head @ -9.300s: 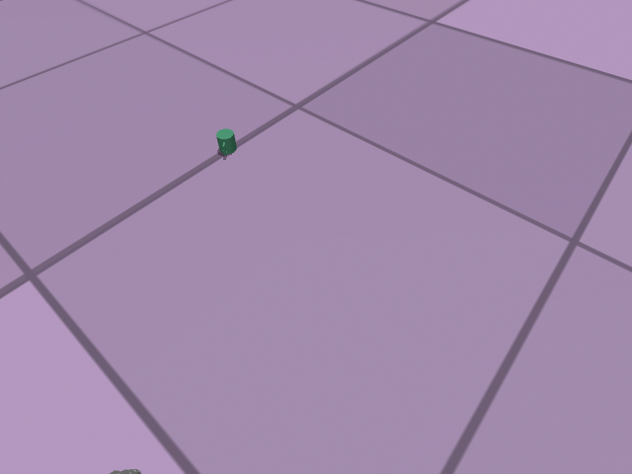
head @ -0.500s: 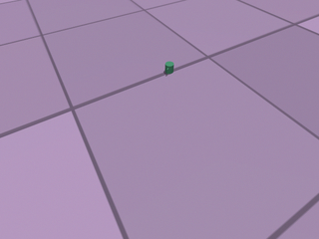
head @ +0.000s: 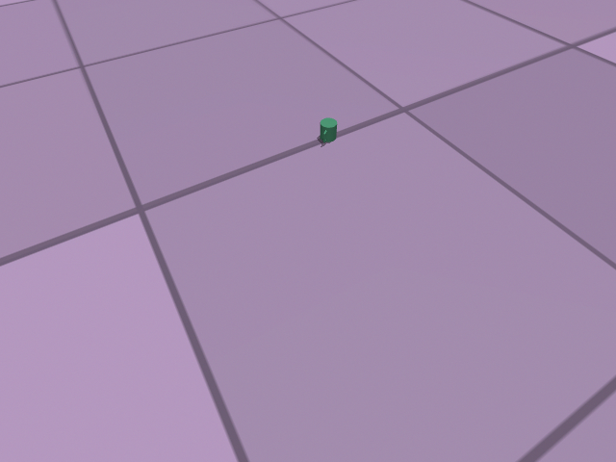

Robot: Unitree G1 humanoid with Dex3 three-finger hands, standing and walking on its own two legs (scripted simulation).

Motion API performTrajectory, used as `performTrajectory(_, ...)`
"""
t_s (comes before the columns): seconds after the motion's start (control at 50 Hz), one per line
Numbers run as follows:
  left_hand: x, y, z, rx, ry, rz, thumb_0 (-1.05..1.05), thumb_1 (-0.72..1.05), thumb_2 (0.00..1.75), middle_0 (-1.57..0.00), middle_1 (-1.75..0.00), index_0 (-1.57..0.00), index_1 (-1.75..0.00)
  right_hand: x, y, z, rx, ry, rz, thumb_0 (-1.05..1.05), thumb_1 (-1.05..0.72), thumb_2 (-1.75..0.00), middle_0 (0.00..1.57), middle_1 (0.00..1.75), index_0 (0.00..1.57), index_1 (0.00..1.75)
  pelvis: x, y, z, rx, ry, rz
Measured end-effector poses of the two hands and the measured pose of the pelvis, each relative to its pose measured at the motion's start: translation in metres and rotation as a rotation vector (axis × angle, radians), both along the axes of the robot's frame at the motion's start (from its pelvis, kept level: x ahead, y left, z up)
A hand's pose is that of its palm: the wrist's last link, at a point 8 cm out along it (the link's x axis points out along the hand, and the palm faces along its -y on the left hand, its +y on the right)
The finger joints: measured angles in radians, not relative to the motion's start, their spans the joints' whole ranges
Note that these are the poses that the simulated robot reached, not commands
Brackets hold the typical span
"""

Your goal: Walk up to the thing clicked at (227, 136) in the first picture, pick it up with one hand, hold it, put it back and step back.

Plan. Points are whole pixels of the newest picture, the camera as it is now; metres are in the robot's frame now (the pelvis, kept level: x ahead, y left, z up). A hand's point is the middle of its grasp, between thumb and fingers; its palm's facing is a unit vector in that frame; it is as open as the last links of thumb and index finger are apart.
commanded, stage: stand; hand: left
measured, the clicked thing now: (327, 131) +1.73 -0.07 -0.74
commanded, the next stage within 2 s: walk up in 0.64 s
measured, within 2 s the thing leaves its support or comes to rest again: neither
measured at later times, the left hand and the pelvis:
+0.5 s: hand out of the picture +0.07 +0.25 -0.16, palm faces -0.04 -0.94 -0.35, open 7.3 cm; pelvis +0.00 +0.00 +0.00, yaw +0 degrees
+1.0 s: hand (124, 433) +0.17 +0.29 -0.13, palm faces -0.17 -0.80 -0.58, open 7.3 cm; pelvis +0.08 -0.03 -0.04, yaw -16 degrees
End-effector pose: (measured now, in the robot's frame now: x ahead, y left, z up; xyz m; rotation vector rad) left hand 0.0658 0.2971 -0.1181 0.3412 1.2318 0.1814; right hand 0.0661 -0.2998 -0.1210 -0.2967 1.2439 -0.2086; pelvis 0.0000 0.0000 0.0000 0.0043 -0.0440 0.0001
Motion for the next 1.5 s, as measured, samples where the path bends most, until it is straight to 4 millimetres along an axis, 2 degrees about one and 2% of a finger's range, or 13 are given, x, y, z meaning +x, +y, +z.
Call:
performTrajectory(0.64, 0.0, 0.002, -0.001, -0.002, 0.01, 0.01, 0.0, 0.91, 0.9, -0.21, -0.3, -0.2, -0.3, 0.003, 0.002, 0.0, -0.002, 0.005, 0.006, 0.01, -0.91, -0.9, 0.2, 0.3, 0.2, 0.3, 0.003, 0.001, 0.0, 0.0, 0.003, 0.002)
performTrajectory(0.72, 0.003, 0.008, 0.004, 0.004, 0.042, -0.04, 0.0, 0.91, 0.9, -0.21, -0.3, -0.2, -0.3, 0.012, -0.009, 0.003, 0.023, -0.098, -0.024, 0.01, -0.91, -0.9, 0.2, 0.3, 0.21, 0.3, 0.006, 0.003, -0.004, 0.015, 0.032, -0.078)
performTrajectory(0.78, 0.021, 0.015, 0.012, 0.052, 0.088, -0.108, 0.0, 0.91, 0.9, -0.21, -0.3, -0.2, -0.3, 0.012, -0.026, 0.004, 0.018, -0.195, -0.088, 0.01, -0.91, -0.9, 0.2, 0.3, 0.21, 0.3, 0.013, 0.001, -0.008, 0.015, 0.037, -0.148)
performTrajectory(0.9, 0.086, 0.02, 0.037, 0.156, -0.009, -0.175, 0.0, 0.91, 0.9, -0.21, -0.3, -0.2, -0.3, 0.015, -0.073, -0.014, 0.007, -0.21, -0.153, 0.01, -0.91, -0.9, 0.2, 0.3, 0.21, 0.3, 0.049, -0.022, -0.023, 0.032, 0.022, -0.232)
performTrajectory(0.94, 0.101, 0.025, 0.036, 0.221, -0.065, -0.182, 0.0, 0.9, 0.9, -0.21, -0.3, -0.2, -0.3, 0.027, -0.09, -0.028, -0.012, -0.2, -0.142, 0.01, -0.91, -0.9, 0.2, 0.3, 0.21, 0.3, 0.059, -0.031, -0.04, 0.02, 0.028, -0.243)
performTrajectory(0.98, 0.106, 0.024, 0.035, 0.251, -0.072, -0.167, 0.0, 0.91, 0.9, -0.21, -0.3, -0.2, -0.3, 0.045, -0.095, -0.033, -0.007, -0.201, -0.139, 0.01, -0.91, -0.9, 0.2, 0.3, 0.2, 0.3, 0.07, -0.032, -0.043, -0.017, 0.023, -0.262)
performTrajectory(1.1, 0.129, 0.008, 0.043, 0.216, 0.036, -0.195, 0.0, 0.91, 0.9, -0.21, -0.3, -0.2, -0.3, 0.113, -0.076, -0.007, 0.052, -0.298, -0.136, 0.01, -0.91, -0.9, 0.19, 0.3, 0.2, 0.3, 0.124, -0.026, -0.019, -0.035, 0.004, -0.348)
performTrajectory(1.16, 0.163, 0.005, 0.042, 0.188, 0.065, -0.247, 0.0, 0.9, 0.9, -0.21, -0.3, -0.21, -0.3, 0.139, -0.067, 0.005, 0.062, -0.316, -0.149, 0.01, -0.91, -0.9, 0.2, 0.3, 0.2, 0.3, 0.159, -0.02, -0.012, -0.027, 0.014, -0.398)
performTrajectory(1.24, 0.238, 0.013, 0.033, 0.174, 0.066, -0.333, 0.0, 0.9, 0.9, -0.21, -0.3, -0.21, -0.3, 0.167, -0.06, 0.009, 0.027, -0.294, -0.199, 0.01, -0.91, -0.9, 0.2, 0.3, 0.2, 0.3, 0.212, -0.006, -0.017, -0.035, 0.037, -0.452)
performTrajectory(1.3, 0.314, 0.027, 0.017, 0.186, 0.049, -0.407, 0.0, 0.9, 0.9, -0.22, -0.3, -0.21, -0.3, 0.189, -0.055, 0.005, -0.021, -0.268, -0.256, 0.01, -0.91, -0.9, 0.2, 0.3, 0.2, 0.3, 0.26, 0.008, -0.03, -0.049, 0.05, -0.487)
performTrajectory(1.38, 0.438, 0.038, -0.009, 0.231, 0.005, -0.522, 0.01, 0.9, 0.9, -0.21, -0.3, -0.21, -0.3, 0.202, -0.035, -0.001, -0.105, -0.251, -0.368, 0.01, -0.91, -0.9, 0.2, 0.3, 0.2, 0.3, 0.315, 0.029, -0.052, -0.024, 0.032, -0.535)
performTrajectory(1.44, 0.522, 0.014, -0.003, 0.205, -0.081, -0.603, 0.01, 0.91, 0.9, -0.21, -0.3, -0.2, -0.3, 0.192, -0.005, 0.003, -0.093, -0.179, -0.486, 0.01, -0.91, -0.9, 0.2, 0.3, 0.2, 0.3, 0.343, 0.036, -0.04, -0.012, 0.033, -0.573)
performTrajectory(1.5, 0.59, -0.016, 0.013, 0.161, -0.14, -0.693, 0.0, 0.91, 0.9, -0.21, -0.3, -0.2, -0.3, 0.184, 0.022, 0.013, -0.078, -0.12, -0.577, 0.01, -0.91, -0.9, 0.2, 0.3, 0.2, 0.3, 0.376, 0.039, -0.025, 0.001, 0.041, -0.619)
